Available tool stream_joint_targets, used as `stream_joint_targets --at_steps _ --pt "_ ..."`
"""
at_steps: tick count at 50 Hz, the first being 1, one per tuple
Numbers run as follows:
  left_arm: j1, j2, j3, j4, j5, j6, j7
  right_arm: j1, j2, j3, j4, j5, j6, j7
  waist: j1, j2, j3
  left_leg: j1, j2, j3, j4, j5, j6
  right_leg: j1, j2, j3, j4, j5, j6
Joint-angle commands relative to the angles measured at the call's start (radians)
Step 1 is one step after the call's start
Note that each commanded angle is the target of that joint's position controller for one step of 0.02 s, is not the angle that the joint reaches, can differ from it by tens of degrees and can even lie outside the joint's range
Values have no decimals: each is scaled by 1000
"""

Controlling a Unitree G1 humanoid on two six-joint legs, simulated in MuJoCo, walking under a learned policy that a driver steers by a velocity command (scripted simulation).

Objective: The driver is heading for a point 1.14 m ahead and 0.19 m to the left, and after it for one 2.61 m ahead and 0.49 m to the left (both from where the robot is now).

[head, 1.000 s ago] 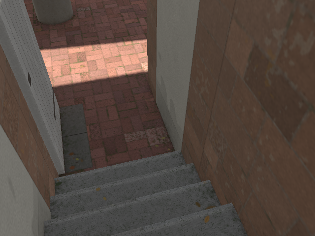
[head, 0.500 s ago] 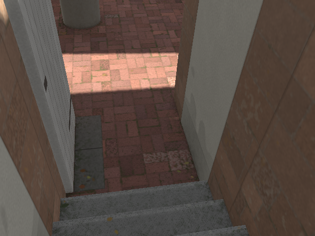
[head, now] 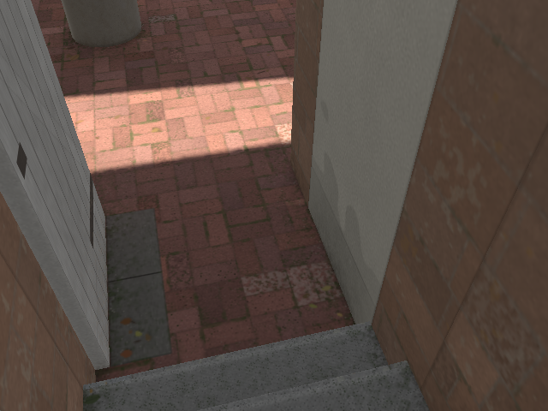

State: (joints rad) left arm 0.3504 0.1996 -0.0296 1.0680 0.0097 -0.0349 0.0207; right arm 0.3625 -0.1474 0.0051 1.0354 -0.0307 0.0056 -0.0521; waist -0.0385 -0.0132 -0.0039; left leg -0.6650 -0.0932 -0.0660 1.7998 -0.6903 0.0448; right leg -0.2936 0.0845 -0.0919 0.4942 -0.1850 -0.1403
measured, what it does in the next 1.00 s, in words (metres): goes down: left foot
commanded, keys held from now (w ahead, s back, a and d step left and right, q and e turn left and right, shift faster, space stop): no key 0.56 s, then w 0.44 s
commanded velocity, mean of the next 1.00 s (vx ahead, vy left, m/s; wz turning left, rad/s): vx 0.14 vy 0.00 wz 0.00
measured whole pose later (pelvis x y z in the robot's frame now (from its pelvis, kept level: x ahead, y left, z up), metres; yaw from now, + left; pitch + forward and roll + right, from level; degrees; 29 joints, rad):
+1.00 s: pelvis +0.11 +0.09 -0.02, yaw +1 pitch +0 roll -1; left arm 0.55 0.24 0.05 1.04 0.05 -0.04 0.01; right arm 0.22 -0.26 -0.08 1.00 -0.04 -0.01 -0.01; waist 0.09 0.00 -0.04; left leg -0.50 0.03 0.01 1.07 -0.32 0.04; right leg -0.22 0.02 0.02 0.71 -0.49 -0.05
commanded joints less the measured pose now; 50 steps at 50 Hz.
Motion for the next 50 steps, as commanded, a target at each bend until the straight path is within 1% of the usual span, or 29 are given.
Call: stream_joint_targets --at_steps 1,3,5,6,8,10,11,12,13,14,15,16,17,18,21,28,29,32,35,37,38,39,41,42,44,45,47,48,50 --pt "111 69 -16 -32 6 -18 12 71 -52 -2 -18 -12 33 7 -13 97 57 -80 41 -34 -212 368 -46 -145 -341 282 -95 272 -193" --pt "72 38 -43 -42 -13 -30 22 22 -30 11 -49 -23 59 18 -34 15 68 56 57 -26 -511 518 -77 -256 -284 243 -92 223 -118" --pt "25 99 -29 -66 -2 -24 17 99 -41 12 -9 -12 64 24 -65 -70 -3 324 63 30 -643 611 -73 -335 -246 170 -81 273 -59" --pt "-6 110 -26 -79 1 -27 8 121 -50 7 10 -5 70 24 -71 -132 -11 397 63 23 -563 675 -67 -370 -268 205 -68 303 -56" --pt "-34 100 -28 -95 -11 -18 5 57 -89 4 -13 -3 70 27 -49 -137 59 376 86 28 -668 578 -60 -350 -272 210 -82 206 -38" --pt "-15 98 -21 -94 -12 3 5 67 -113 -1 13 -13 58 35 -15 -147 97 391 110 52 -791 424 -54 -290 -276 210 -27 323 -38" --pt "24 121 -8 -88 -2 20 13 24 -114 5 -16 21 46 31 23 -165 143 364 90 88 -1007 202 -53 -215 -242 186 -51 307 -34" --pt "63 124 -4 -81 13 35 23 13 -126 3 -15 35 36 32 48 -153 165 364 101 68 -1210 90 -53 -119 -259 256 -60 307 -37" --pt "84 117 0 -73 7 39 28 89 -136 0 24 33 31 33 31 -68 143 476 131 37 -1294 340 -54 -124 -260 282 -17 309 -10" --pt "130 92 1 -73 3 37 27 104 -172 -8 40 29 24 30 74 48 126 528 202 -82 -1309 671 -43 -130 -204 244 65 258 38" --pt "126 103 15 -89 -5 47 7 43 -124 7 30 40 23 30 98 144 156 372 227 -114 -1319 713 13 -77 -167 154 18 88 59" --pt "62 115 20 -95 -4 56 0 0 -87 15 15 38 12 40 73 132 138 315 222 -115 -1360 670 18 9 -158 138 24 -18 68" --pt "4 120 30 -120 -9 65 -2 0 -101 12 10 35 4 45 61 97 116 301 228 -113 -1395 636 32 60 -137 129 35 -61 68" --pt "-8 97 31 -131 -4 65 -6 -3 -138 2 14 29 0 46 71 85 98 303 220 -100 -1407 595 36 106 -145 134 28 -73 71" --pt "-30 77 32 -146 6 61 -13 -7 -146 -9 7 36 -1 43 70 58 78 319 202 -75 -1437 471 26 147 -162 146 -14 -48 68" --pt "-53 81 37 -164 8 60 -8 -10 -147 -14 0 31 -5 49 52 41 52 368 207 -65 -1456 501 32 150 -168 146 -45 -13 70" --pt "-27 66 31 -143 14 62 -11 -4 -131 -10 -2 37 -6 45 46 36 11 381 207 -69 -1488 365 37 178 -161 146 -69 -83 72" --pt "-13 93 48 -150 23 62 -19 -16 -207 -44 -13 45 9 45 56 91 105 291 183 -88 -1523 -45 86 124 -81 73 4 -348 51" --pt "48 84 52 -136 17 48 -15 -48 -190 -55 -26 48 6 46 91 81 185 175 173 -69 -1486 -46 98 153 -82 80 11 -332 26" --pt "153 124 74 -102 14 33 -11 -93 -173 -62 -49 36 0 49 132 -39 155 92 109 19 -1309 49 81 223 -168 265 -90 -468 -18" --pt "213 171 91 -84 14 28 -9 -104 -156 -65 -56 22 -1 53 148 -127 155 40 58 94 -1146 149 66 242 -278 467 -200 -608 -62" --pt "255 187 98 -76 12 27 -7 -142 -157 -68 -74 9 -3 54 164 -157 152 -6 63 94 -1032 160 59 237 -355 631 -278 -701 -106" --pt "196 186 97 -94 10 17 -2 -199 -152 -74 -101 14 -14 60 131 -83 177 -17 108 39 -951 229 45 147 -366 661 -274 -647 -138" --pt "164 184 100 -103 19 6 -2 -154 -141 -75 -76 6 -15 64 103 -67 146 91 100 65 -864 284 24 40 -327 571 -255 -564 -146" --pt "147 177 107 -90 29 -5 -3 -64 -138 -81 -37 -11 -18 61 61 -89 99 134 134 50 -724 386 10 -4 -322 514 -174 -398 -161" --pt "151 157 101 -84 31 -14 -6 -59 -160 -89 -37 -9 -21 55 50 -79 97 97 146 44 -715 384 6 17 -321 496 -123 -265 -156" --pt "164 140 94 -77 37 -24 -12 -96 -181 -98 -51 -12 -27 46 70 -58 94 50 152 42 -701 373 -3 41 -305 455 -17 -124 -156" --pt "177 151 96 -71 45 -27 -11 -122 -178 -97 -59 -14 -29 42 84 -68 75 34 150 50 -691 366 -7 67 -304 447 21 -93 -149" --pt "192 165 98 -70 42 -27 -13 -144 -177 -96 -87 -6 -28 39 94 -100 82 28 150 53 -680 378 -16 37 -306 436 78 -69 -133"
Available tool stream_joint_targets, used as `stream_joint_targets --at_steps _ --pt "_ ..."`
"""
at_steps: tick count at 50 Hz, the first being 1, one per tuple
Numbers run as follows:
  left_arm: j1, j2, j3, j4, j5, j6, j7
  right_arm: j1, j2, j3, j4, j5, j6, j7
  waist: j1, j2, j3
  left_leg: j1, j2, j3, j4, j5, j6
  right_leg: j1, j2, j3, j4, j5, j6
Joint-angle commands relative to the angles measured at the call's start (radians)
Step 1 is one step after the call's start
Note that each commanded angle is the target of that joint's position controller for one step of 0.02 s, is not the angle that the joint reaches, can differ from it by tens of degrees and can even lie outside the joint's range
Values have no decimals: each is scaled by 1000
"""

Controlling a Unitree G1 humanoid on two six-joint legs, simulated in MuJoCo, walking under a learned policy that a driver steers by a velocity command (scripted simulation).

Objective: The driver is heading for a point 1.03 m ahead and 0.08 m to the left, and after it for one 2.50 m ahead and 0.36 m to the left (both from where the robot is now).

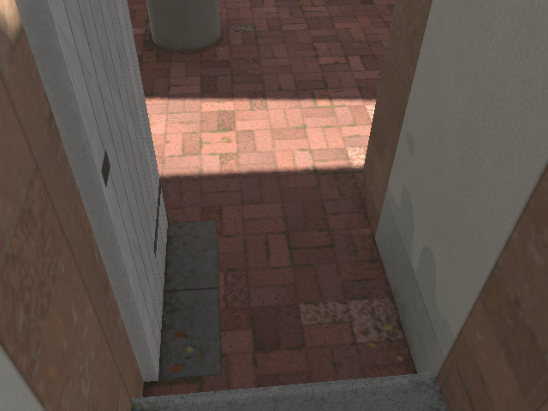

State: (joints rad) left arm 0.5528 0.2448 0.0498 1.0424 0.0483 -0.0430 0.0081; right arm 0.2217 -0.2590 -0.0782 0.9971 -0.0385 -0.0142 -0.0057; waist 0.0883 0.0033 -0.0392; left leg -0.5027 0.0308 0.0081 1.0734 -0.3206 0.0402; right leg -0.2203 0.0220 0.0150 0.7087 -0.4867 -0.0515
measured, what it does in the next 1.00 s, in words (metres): goes down: left foot 0.19 m lower, then right foot 0.19 m lower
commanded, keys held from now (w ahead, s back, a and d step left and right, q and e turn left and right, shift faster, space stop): w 0.44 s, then no key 0.56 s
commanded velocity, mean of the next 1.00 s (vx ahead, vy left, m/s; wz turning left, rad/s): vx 0.31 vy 0.00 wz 0.00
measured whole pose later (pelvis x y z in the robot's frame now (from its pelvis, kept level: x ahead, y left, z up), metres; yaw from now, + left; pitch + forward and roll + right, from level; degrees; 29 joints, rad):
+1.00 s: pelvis +0.45 +0.20 -0.35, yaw +0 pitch +1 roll +0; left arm 0.31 0.15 -0.04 1.04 -0.01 -0.04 0.00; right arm 0.25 -0.15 0.00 0.97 0.00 -0.02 -0.04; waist -0.04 -0.01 0.03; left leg -0.66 0.03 -0.10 1.09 -0.09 -0.02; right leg -0.23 0.08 0.01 0.51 -0.30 -0.08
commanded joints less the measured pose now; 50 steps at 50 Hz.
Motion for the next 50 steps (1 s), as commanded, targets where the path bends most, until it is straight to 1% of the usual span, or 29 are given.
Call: stream_joint_targets --at_steps 1,4,5,7,10,11,12,13,14,16,17,18,20,23,24,26,32,35,37,39,40,41,42,44,45,46,47,49,50 --pt "-7 115 16 -50 6 -24 0 -73 -80 -23 -72 8 -12 -7 -8 -71 124 -205 45 -74 -39 194 -17 -12 -225 297 -50 102 -213" --pt "98 131 24 -15 0 -76 26 -336 -84 -18 -201 10 -56 -11 94 -122 159 -579 99 -244 -98 323 -48 194 -301 478 27 -94 -222" --pt "-41 121 19 -70 -9 -82 35 -340 -77 -7 -207 21 -65 2 30 -32 170 -311 92 -180 -342 553 -63 -107 -243 359 -3 -142 -199" --pt "-104 140 23 -75 13 -71 42 -159 -42 -1 -158 89 -69 19 -35 -21 122 322 5 13 -473 713 -106 -443 -169 143 36 -89 -138" --pt "-119 122 16 -55 17 -5 43 206 -79 -16 -13 73 -18 8 -169 -105 116 514 33 27 -628 701 -61 -325 -124 34 379 144 -85" --pt "-161 146 24 -49 23 7 31 487 -137 -38 67 38 -2 -7 -307 -19 22 739 -9 131 -520 688 -66 -381 -91 -2 680 203 -67" --pt "-106 88 24 -21 -12 20 28 496 -176 -34 31 7 -11 -2 -320 97 72 644 119 -89 -683 461 -13 -423 62 23 1126 -264 -48" --pt "-32 -15 14 -38 -25 17 29 535 -255 -17 61 -23 -28 14 -208 277 115 744 193 -122 -290 1005 -101 -782 123 111 1482 -456 -55" --pt "65 -35 1 -70 -23 18 33 559 -243 -12 74 34 -27 21 -133 408 14 746 297 -323 -331 986 -161 -886 96 134 1501 -362 -54" --pt "-81 -39 -19 -87 7 50 25 433 -207 0 42 90 -24 -1 -108 333 42 491 359 -647 -704 -187 -28 -962 32 117 1364 -113 -53" --pt "-197 8 -9 -82 21 67 20 404 -119 24 48 69 -30 -8 -128 233 167 349 342 -651 -754 -356 -5 -976 0 159 1298 17 -63" --pt "-255 5 -17 -126 8 61 13 244 -64 57 12 63 -38 -31 -50 152 280 96 287 -527 -677 -249 4 -870 -24 227 998 285 -30" --pt "-304 6 -27 -110 -5 71 -5 198 -48 76 -1 53 -64 -51 4 39 296 -93 258 -412 -659 -67 56 -705 -26 192 736 430 45" --pt "-349 -3 -31 -81 -8 89 5 333 -113 61 15 80 -77 -57 -49 189 163 69 242 -331 -615 504 59 -551 36 123 591 505 70" --pt "-348 34 -17 -67 -34 74 -11 362 -49 71 48 123 -88 -74 -9 40 162 122 194 -236 -454 411 -6 -555 10 252 394 706 43" --pt "-422 0 -27 -57 -35 61 -31 455 -33 81 61 141 -81 -96 -66 61 150 197 140 -179 -384 546 -53 -533 72 188 267 781 24" --pt "-586 -4 -37 -116 4 38 -43 523 56 100 75 97 -51 -102 -155 104 168 231 58 -139 -244 584 -40 -418 76 135 41 834 42" --pt "-592 -27 -58 -165 -10 7 -40 498 74 94 75 30 -25 -91 -228 149 190 279 -13 -77 -154 664 -15 -307 77 2 -235 873 40" --pt "-499 -31 -64 -164 -22 4 -49 466 53 76 72 22 -12 -65 -212 104 176 228 4 -113 -10 837 14 -102 50 -48 -414 866 19" --pt "-236 3 -39 -74 -11 6 -55 421 48 72 83 24 -1 -56 -90 32 149 59 14 -152 275 864 34 208 -12 -21 -654 899 -34" --pt "-46 57 -22 -36 -4 21 -46 288 -31 39 31 30 -5 -42 31 -113 91 -219 -105 -41 695 344 -30 520 -135 79 -691 1153 -120" --pt "8 102 -21 -37 -12 20 -38 249 -26 29 -43 71 -13 -44 41 -228 -109 -670 -167 71 1032 -679 -55 1018 -373 228 -207 1892 -257" --pt "-109 78 -29 -71 -22 17 -23 292 -6 50 -86 102 -23 -68 -33 -173 -241 -728 -86 -77 998 -714 -50 1041 -462 230 -62 1852 -322" --pt "-152 46 -20 -61 -37 18 9 301 26 63 -72 74 -30 -76 -82 -83 -222 -631 -1 -221 838 -681 7 654 -425 227 -156 1121 -333" --pt "-243 32 -35 -74 -21 2 25 308 20 58 -60 59 -28 -72 -157 -25 -146 -539 27 -275 545 -333 -4 405 -379 211 -232 682 -280" --pt "-265 -31 -73 -85 -27 -7 20 255 49 67 -19 44 -14 -54 -153 98 -41 -257 -11 -107 270 43 -42 26 -239 88 -332 613 -234" --pt "-325 -92 -98 -92 -53 -16 14 198 101 78 -21 28 -15 -32 -188 110 10 54 0 -45 -126 361 -66 -261 -145 25 -335 591 -152" --pt "-351 -9 -83 -86 -54 -22 -6 341 175 93 89 23 18 -25 -224 -65 -95 532 -74 58 13 519 -76 -510 -133 12 -260 881 -155" --pt "-374 9 -74 -72 -80 -22 -16 384 153 92 91 23 30 -33 -253 -143 -86 531 -64 47 -36 449 -70 -497 -116 -5 -214 902 -143"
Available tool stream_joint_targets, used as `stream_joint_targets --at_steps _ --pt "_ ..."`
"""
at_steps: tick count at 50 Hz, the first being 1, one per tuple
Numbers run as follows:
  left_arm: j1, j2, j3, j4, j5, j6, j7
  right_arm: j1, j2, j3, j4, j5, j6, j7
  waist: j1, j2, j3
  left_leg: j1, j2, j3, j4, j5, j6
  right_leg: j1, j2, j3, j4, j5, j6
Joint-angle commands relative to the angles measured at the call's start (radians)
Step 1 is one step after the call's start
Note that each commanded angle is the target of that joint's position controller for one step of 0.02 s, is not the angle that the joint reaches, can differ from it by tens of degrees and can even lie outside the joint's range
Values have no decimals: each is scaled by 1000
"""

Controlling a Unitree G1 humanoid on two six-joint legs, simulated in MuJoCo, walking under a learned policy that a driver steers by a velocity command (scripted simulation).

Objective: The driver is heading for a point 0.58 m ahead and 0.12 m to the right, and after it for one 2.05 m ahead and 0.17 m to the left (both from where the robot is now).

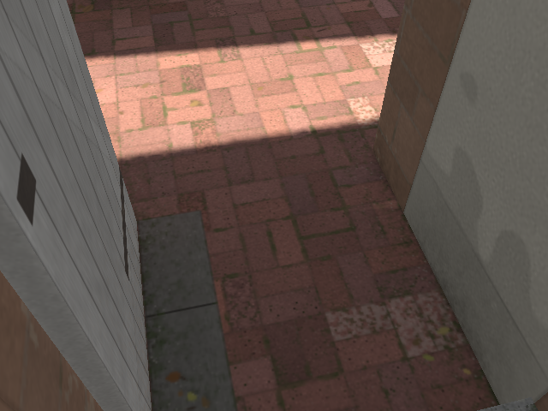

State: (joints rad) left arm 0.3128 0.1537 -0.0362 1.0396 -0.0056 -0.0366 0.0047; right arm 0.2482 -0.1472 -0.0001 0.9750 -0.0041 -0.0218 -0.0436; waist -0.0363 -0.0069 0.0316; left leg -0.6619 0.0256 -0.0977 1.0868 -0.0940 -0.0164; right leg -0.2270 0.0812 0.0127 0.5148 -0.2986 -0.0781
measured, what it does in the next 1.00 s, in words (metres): goes down: left foot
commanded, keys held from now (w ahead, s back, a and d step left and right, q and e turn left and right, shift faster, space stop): no key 0.42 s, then w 0.28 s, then no key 0.08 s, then e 0.22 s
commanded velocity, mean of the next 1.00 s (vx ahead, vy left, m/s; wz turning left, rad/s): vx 0.13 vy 0.00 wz -0.05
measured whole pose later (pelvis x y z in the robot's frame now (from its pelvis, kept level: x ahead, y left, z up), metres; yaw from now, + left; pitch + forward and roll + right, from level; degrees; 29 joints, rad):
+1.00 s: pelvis +0.45 +0.00 -0.19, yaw -4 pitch +3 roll +4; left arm 0.55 0.27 0.10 1.14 0.06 -0.19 -0.01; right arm 0.27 -0.26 -0.08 1.12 -0.01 -0.18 -0.09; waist 0.06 0.02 0.14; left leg 0.02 0.03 0.13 0.81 -0.14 0.09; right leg -0.64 0.03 0.00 0.63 0.40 -0.01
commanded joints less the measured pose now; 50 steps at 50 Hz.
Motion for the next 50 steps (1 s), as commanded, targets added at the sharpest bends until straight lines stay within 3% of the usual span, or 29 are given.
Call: stream_joint_targets --at_steps 1,3,4,5,6,8,11,12,14,15,18,21,25,29,31,36,38,39,40,41,42,43,44,45,46,47,48,49,50 --pt "-104 84 21 -48 -36 -27 -12 343 19 9 105 -9 34 -1 -104 -169 -93 598 -61 179 -153 297 -3 -410 -104 -35 5 610 -115" --pt "-96 80 21 -32 -23 -15 -5 291 -56 -4 84 -15 21 -26 -82 -161 57 558 -56 179 -359 122 1 -347 -120 40 77 564 -97" --pt "-153 85 22 -37 2 -8 -5 368 -94 -12 106 -15 5 -30 -127 -122 69 632 -4 144 -535 166 -7 -325 -114 57 206 481 -69" --pt "87 26 27 -45 -7 10 -2 314 -203 -22 117 -6 -16 -33 42 201 75 541 212 -145 -548 704 129 -282 -41 62 331 192 10" --pt "88 65 33 -10 19 33 10 235 -142 -12 102 19 -38 -31 35 210 70 441 279 -267 -625 737 194 -234 -66 27 360 -10 53" --pt "31 59 30 -14 29 35 3 134 -88 -9 87 25 -53 -20 56 101 82 422 185 -146 -733 544 77 -140 -60 -31 104 -62 80" --pt "73 57 27 32 18 41 2 88 -112 -40 93 30 -21 -16 69 146 46 446 69 14 -652 621 14 140 -60 -42 -192 79 68" --pt "110 87 30 33 21 31 13 120 -115 -53 90 51 -23 4 70 75 16 389 20 51 -617 540 -11 272 -75 -59 -204 217 50" --pt "70 101 30 67 21 4 8 149 -39 -42 118 47 -5 -2 42 -133 -1 225 -36 104 -494 -19 11 381 -187 -21 -77 793 -23" --pt "155 106 34 95 23 -16 18 69 -62 -55 103 34 -17 -17 132 -151 -15 29 -36 108 -421 -31 28 527 -205 16 -19 746 -70" --pt "205 77 21 125 30 -37 36 11 -59 -54 88 6 -67 -4 153 -112 -27 6 7 69 -495 91 48 446 -208 67 71 659 -121" --pt "224 41 14 140 34 -49 26 4 -102 -66 108 8 -70 -3 156 -50 38 7 -30 138 -555 97 28 357 -148 65 124 607 -98" --pt "548 124 43 260 87 -58 38 -164 -99 -73 104 -19 -65 -9 261 -77 129 -263 -71 183 -315 -115 68 492 -162 195 204 753 -106" --pt "386 71 43 208 64 -54 36 -212 -57 -51 86 -7 -67 27 208 32 99 38 -95 201 -603 289 62 222 -84 171 236 508 -60" --pt "495 63 43 260 66 -56 29 -236 -84 -59 86 2 -60 30 232 -1 111 79 -123 253 -478 154 66 219 -57 190 252 533 -46" --pt "727 59 57 331 72 -66 58 -470 -104 -43 -18 -40 -98 64 348 -68 205 55 -127 219 -643 69 20 273 -3 216 342 610 -26" --pt "648 63 64 312 63 -67 67 -348 -85 -45 12 -51 -123 80 257 -33 160 288 -104 217 -675 103 12 68 0 184 450 653 4" --pt "547 68 69 277 53 -74 68 -189 -94 -49 54 -71 -133 89 151 37 105 542 -71 195 -724 187 20 -164 -3 160 612 643 37" --pt "382 100 81 223 21 -75 68 71 -116 -59 145 -89 -132 88 -19 234 72 999 8 129 -864 555 66 -577 36 117 899 184 60" --pt "260 124 90 168 3 -68 67 194 -89 -53 207 -73 -126 75 -139 386 92 1302 162 76 -1078 1047 121 -894 100 26 1065 -712 52" --pt "187 184 109 145 25 -45 76 212 -134 -56 227 -77 -102 52 -113 192 124 1374 192 98 -1098 1174 69 -1002 82 -3 1184 -876 1" --pt "172 174 115 116 10 -42 64 211 -206 -69 200 -68 -77 28 -65 69 57 1497 234 79 -911 1221 61 -1093 29 -40 1187 -783 -8" --pt "266 71 96 51 -17 -67 39 300 -281 -107 221 -59 -84 2 -41 172 -119 1724 475 -47 -493 1063 225 -1293 -117 115 992 -731 28" --pt "80 125 111 19 21 -110 36 343 -222 -96 202 -44 -104 -19 -120 59 -113 1670 381 -36 -527 543 186 -1362 -187 207 826 -515 51" --pt "-1 173 135 -7 63 -157 12 206 -178 -82 144 -36 -141 -21 -87 -124 10 1282 164 98 -561 257 124 -1068 -93 69 360 -171 99" --pt "199 135 144 74 80 -179 -23 -35 -152 -79 68 -43 -170 -38 73 -228 67 763 57 200 -485 244 148 -503 -1 -100 -10 227 122" --pt "521 77 156 204 124 -179 -36 -159 -172 -77 38 -18 -189 -67 259 -158 -107 350 64 219 -275 50 146 159 4 -119 191 803 56" --pt "529 -30 123 197 73 -171 -45 -284 -126 -70 14 13 -212 -68 320 -226 -122 61 -51 340 -98 -434 121 445 15 -111 -85 1387 78" --pt "607 -92 108 208 54 -143 -43 -343 -114 -68 33 51 -184 -75 354 -87 -135 -53 -73 362 33 -602 120 653 -15 -26 -187 1553 63"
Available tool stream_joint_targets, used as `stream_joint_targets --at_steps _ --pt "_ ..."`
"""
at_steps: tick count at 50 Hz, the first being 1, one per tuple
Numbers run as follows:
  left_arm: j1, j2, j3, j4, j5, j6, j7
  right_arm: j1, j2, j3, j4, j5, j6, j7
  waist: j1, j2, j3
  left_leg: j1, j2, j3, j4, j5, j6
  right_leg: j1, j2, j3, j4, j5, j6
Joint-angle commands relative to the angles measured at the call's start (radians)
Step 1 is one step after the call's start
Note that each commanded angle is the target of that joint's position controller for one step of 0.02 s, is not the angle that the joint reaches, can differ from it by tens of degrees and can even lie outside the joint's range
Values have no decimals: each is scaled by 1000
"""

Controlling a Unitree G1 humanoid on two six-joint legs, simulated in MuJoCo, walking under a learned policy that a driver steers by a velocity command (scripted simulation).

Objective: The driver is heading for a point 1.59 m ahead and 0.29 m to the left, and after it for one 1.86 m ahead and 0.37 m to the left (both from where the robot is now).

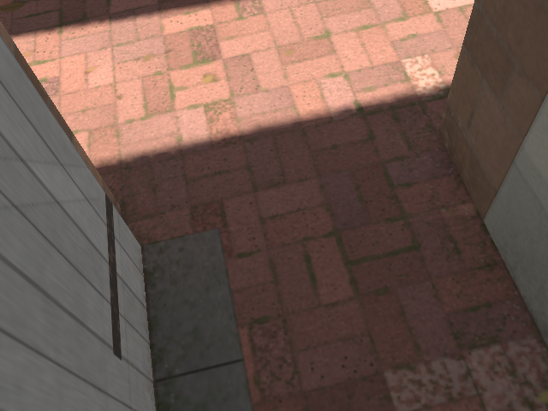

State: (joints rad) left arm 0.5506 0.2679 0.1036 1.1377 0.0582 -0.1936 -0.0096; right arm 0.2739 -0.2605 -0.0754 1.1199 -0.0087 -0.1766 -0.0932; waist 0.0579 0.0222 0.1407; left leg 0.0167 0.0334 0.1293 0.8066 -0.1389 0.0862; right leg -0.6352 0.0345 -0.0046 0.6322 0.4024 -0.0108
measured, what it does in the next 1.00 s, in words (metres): goes down: right foot 0.38 m lower, then left foot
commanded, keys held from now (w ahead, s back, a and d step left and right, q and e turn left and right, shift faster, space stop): e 0.34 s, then q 0.06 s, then w+q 0.60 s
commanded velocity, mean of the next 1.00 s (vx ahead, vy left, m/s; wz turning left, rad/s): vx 0.21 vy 0.00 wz -0.02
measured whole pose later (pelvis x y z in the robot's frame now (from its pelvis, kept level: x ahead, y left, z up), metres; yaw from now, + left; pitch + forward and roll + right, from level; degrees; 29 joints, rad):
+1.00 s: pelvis +0.41 +0.09 -0.18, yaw +5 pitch +2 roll -2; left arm 0.28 0.23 0.05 0.93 0.06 -0.07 -0.02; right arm 0.36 -0.19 -0.03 1.00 0.00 -0.07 -0.01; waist 0.03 -0.05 -0.03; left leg -0.10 -0.07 -0.07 0.41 -0.33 0.09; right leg -0.57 0.00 -0.01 1.14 -0.26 -0.05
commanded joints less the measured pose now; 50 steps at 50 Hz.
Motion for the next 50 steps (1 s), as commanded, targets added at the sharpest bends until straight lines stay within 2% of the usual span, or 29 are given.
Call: stream_joint_targets --at_steps 1,2,3,4,5,6,7,8,9,10,11,12,14,17,20,22,23,26,28,32,37,40,41,42,43,44,46,48,50 --pt "448 -200 -44 150 -25 55 -9 -462 -2 16 -103 78 11 -10 310 -44 -271 -746 -95 146 429 -684 10 1159 -8 23 -324 857 -1" --pt "498 -110 -39 146 -13 95 14 -483 11 19 -104 98 41 -6 351 11 -217 -719 -86 123 525 -728 6 1111 -24 19 -333 750 -23" --pt "466 -53 -41 137 16 126 19 -451 25 24 -121 92 63 -2 330 -74 -118 -687 -67 79 662 -821 4 979 -50 15 -326 523 -46" --pt "403 6 -46 67 27 134 15 -300 16 26 -119 57 77 9 295 -75 -32 -658 -67 53 734 -808 -8 819 -65 32 -261 301 -79" --pt "237 54 -57 -10 5 152 1 -56 37 29 -105 8 100 28 123 -174 70 -648 -99 58 875 -837 -18 594 -113 104 -154 677 -59" --pt "104 136 -43 -88 -20 160 11 126 116 71 -168 -48 106 20 -2 -494 7 -806 -39 -122 982 -603 -4 445 -332 483 -50 540 -288" --pt "-31 184 -23 -166 -21 160 25 210 53 92 -191 -49 130 4 -103 -399 -83 -867 16 -210 1025 -401 -84 358 -561 727 -185 198 -467" --pt "-214 233 -7 -253 -18 162 53 81 -75 80 -232 -80 176 -15 -92 -280 -174 -817 39 -297 927 -270 -141 208 -616 1021 -327 -522 -463" --pt "-232 145 -28 -283 -6 188 81 -5 -215 38 -212 -88 192 -14 -79 137 -206 -756 52 -285 820 -127 -179 155 -513 1040 -390 -931 -315" --pt "-156 154 -30 -277 4 192 108 -74 -247 15 -228 -68 212 -15 -39 134 -143 -720 89 -301 699 -80 -180 53 -521 1095 -365 -818 -279" --pt "-131 147 -33 -250 -1 190 112 -138 -244 14 -240 -60 234 -21 -21 165 -116 -676 95 -310 646 -40 -181 13 -467 1008 -337 -720 -207" --pt "-132 130 -36 -248 -19 190 106 -178 -198 23 -255 -54 254 -19 3 131 -105 -647 83 -294 618 -16 -171 -24 -400 905 -309 -691 -157" --pt "-163 127 -26 -241 -28 200 82 -170 -109 32 -258 -29 251 -2 1 96 -117 -675 59 -260 576 -26 -154 51 -312 770 -250 -484 -109" --pt "-264 99 -9 -276 -33 229 65 -239 -50 39 -301 -24 223 2 15 51 -128 -778 37 -249 510 -63 -136 266 -201 645 -230 -389 -73" --pt "-320 29 -15 -288 -38 240 63 -194 8 54 -280 -19 195 27 1 6 -165 -773 41 -217 394 -81 -115 441 -127 436 -190 -204 -63" --pt "-300 -20 -24 -268 -38 232 57 -185 28 63 -264 -12 184 45 11 -14 -194 -685 42 -202 243 -72 -115 488 -88 358 -245 -365 -63" --pt "-270 -36 -29 -246 -37 227 53 -186 30 66 -248 -11 183 53 25 -34 -189 -646 37 -196 164 -83 -115 499 -77 346 -287 -522 -74" --pt "-218 8 -9 -220 -30 214 44 -240 -24 55 -249 -8 168 64 61 -122 -126 -653 -1 -187 41 -160 -98 573 -103 386 -386 -813 -139" --pt "-202 40 3 -214 -22 194 40 -252 -46 46 -248 -2 157 65 68 -123 -119 -657 -12 -201 4 -173 -79 616 -150 421 -408 -858 -161" --pt "-175 36 2 -201 -19 152 39 -233 -61 43 -237 -3 145 84 54 -128 -144 -644 -17 -209 2 -224 -29 673 -211 427 -435 -899 -202" --pt "-125 74 -2 -197 -11 122 34 -212 -34 49 -240 -2 114 103 42 -103 -119 -543 -21 -143 -120 -257 -4 621 -225 298 -420 -710 -245" --pt "-187 106 3 -210 -34 131 20 -20 -28 36 -184 -5 102 93 -59 -72 -148 -190 -82 -52 -330 -130 2 431 -175 150 -272 -523 -196" --pt "-197 83 -3 -218 -34 130 11 109 -59 25 -148 -14 100 89 -97 -40 -193 -4 -66 -110 -329 -137 23 309 -121 75 -127 -496 -159" --pt "-184 6 -27 -239 -37 117 11 240 -152 -2 -130 -22 91 70 -139 201 -203 112 200 -502 -498 -312 84 132 -9 -70 233 -745 -108" --pt "-194 19 -22 -268 -20 112 9 334 -208 -16 -103 11 99 77 -146 253 -168 185 379 -900 -612 -385 200 -164 79 -67 447 -965 -79" --pt "-248 36 -23 -249 18 118 1 282 -155 -3 -98 22 112 85 -123 62 -89 157 355 -842 -568 -426 228 -286 0 27 615 -880 -87" --pt "-317 17 -40 -271 -3 92 -14 148 -95 15 -145 -3 110 93 -84 30 -48 58 227 -594 -550 -121 191 -291 -56 44 618 -689 -75" --pt "-323 14 -48 -271 7 106 -15 117 -73 19 -152 4 99 86 -53 45 -58 23 158 -467 -547 189 147 -227 -72 25 518 -634 -39" --pt "-370 -17 -60 -294 -3 125 -12 194 -46 25 -135 10 93 78 -64 64 -71 -11 127 -409 -529 463 132 -182 -43 -20 485 -617 -11"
